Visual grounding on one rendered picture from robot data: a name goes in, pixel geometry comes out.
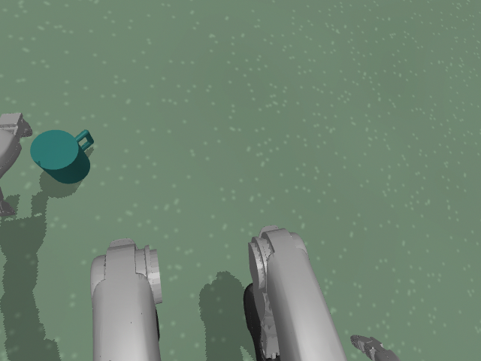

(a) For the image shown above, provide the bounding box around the right robot foot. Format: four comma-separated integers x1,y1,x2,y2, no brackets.
244,283,280,361

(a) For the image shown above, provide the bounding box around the mug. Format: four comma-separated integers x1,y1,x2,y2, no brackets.
30,129,94,184

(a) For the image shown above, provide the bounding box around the right robot hand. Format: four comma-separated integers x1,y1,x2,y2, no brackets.
350,335,400,361

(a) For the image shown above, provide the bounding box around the left robot hand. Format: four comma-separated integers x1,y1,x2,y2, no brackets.
0,113,32,217

